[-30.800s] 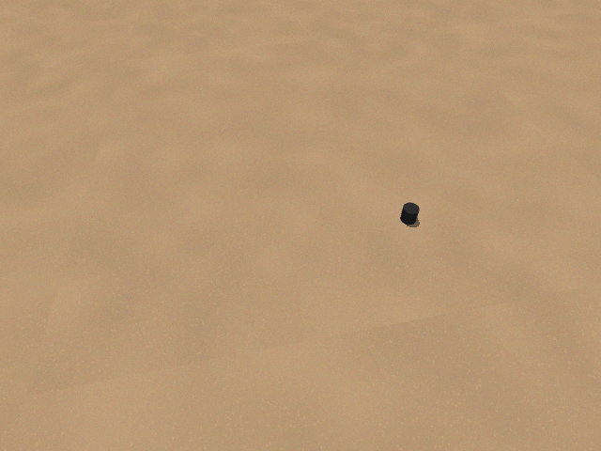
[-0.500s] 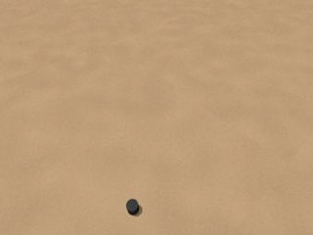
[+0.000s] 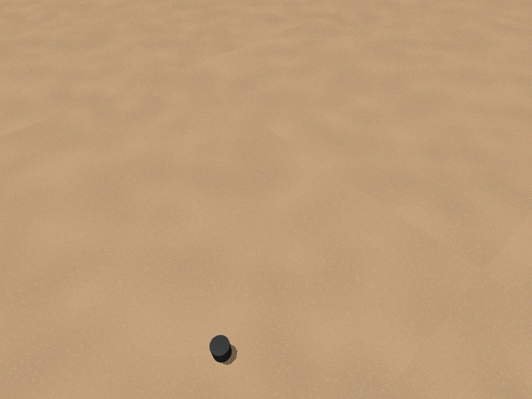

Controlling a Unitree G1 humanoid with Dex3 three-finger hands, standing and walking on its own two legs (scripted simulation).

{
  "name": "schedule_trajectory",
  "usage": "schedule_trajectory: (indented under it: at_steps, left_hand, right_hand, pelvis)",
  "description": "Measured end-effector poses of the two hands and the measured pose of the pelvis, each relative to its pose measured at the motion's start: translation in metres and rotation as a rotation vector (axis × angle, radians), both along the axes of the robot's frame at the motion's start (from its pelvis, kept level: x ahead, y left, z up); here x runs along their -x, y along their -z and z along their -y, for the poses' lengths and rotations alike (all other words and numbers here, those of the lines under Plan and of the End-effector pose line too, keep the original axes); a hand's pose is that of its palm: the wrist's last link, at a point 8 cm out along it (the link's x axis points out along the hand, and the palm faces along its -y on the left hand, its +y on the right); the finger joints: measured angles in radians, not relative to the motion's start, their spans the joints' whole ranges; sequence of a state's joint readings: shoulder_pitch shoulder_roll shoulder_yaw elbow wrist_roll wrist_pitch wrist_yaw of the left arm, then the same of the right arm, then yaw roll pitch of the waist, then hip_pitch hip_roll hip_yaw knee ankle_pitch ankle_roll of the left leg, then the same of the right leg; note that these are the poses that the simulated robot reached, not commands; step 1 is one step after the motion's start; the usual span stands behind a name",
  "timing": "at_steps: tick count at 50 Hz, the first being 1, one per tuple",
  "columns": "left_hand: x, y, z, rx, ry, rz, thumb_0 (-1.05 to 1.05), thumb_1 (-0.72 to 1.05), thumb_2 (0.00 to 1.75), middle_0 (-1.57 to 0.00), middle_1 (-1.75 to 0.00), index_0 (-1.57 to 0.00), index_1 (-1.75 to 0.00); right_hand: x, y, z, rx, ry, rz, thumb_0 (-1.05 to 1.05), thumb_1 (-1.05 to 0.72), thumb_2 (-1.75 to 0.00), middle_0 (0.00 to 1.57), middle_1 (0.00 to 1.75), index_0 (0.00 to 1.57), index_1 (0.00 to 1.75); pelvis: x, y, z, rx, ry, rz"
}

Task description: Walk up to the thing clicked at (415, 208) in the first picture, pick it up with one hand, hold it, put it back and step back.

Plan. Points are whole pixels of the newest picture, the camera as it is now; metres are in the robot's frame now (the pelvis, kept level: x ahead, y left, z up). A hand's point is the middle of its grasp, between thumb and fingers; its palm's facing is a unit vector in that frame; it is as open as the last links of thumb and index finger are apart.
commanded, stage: stand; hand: left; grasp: from above
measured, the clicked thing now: (220, 348) +0.44 +0.22 -0.74
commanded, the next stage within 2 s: step back in 1.14 s
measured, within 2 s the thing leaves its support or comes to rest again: neither
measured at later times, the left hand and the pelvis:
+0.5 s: hand out of the picture +0.08 +0.24 -0.16, palm faces +0.01 -0.94 -0.33, open 7.4 cm; pelvis +0.01 +0.00 +0.00, yaw +0 degrees
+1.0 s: hand out of the picture +0.08 +0.24 -0.16, palm faces +0.00 -0.94 -0.34, open 7.4 cm; pelvis +0.01 +0.00 +0.00, yaw +0 degrees
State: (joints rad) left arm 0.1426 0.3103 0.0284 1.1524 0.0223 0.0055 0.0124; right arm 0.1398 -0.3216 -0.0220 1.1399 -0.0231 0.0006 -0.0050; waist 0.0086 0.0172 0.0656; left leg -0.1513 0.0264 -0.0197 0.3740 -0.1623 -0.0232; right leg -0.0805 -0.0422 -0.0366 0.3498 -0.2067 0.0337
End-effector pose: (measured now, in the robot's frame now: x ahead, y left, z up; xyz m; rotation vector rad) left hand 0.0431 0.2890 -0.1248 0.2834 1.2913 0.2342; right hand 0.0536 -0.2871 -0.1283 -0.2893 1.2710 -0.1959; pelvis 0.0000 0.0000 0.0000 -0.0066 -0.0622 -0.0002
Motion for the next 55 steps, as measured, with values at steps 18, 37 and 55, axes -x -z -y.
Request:
schedule_trajectory:
  at_steps: [18, 37, 55]
  left_hand:
    - [-0.020, -0.002, 0.002, -0.001, 0.013, 0.019, 0.00, 0.90, 0.90, -0.20, -0.30, -0.20, -0.30]
    - [-0.036, -0.006, 0.001, -0.003, 0.022, 0.045, 0.00, 0.90, 0.90, -0.20, -0.30, -0.20, -0.30]
    - [-0.027, -0.005, 0.001, -0.004, 0.024, 0.032, 0.00, 0.90, 0.90, -0.20, -0.30, -0.20, -0.30]
  right_hand:
    - [-0.020, -0.002, 0.004, 0.000, -0.014, 0.018, 0.00, -0.90, -0.90, 0.21, 0.30, 0.20, 0.30]
    - [-0.033, -0.005, 0.007, 0.008, -0.018, 0.039, 0.00, -0.90, -0.90, 0.21, 0.30, 0.20, 0.30]
    - [-0.023, -0.005, 0.010, 0.005, -0.014, 0.021, 0.00, -0.90, -0.90, 0.21, 0.30, 0.20, 0.30]
  pelvis:
    - [-0.009, -0.001, 0.003, -0.001, 0.000, -0.015]
    - [-0.015, -0.001, 0.003, -0.004, 0.004, -0.017]
    - [-0.012, -0.002, 0.005, -0.004, 0.002, -0.017]
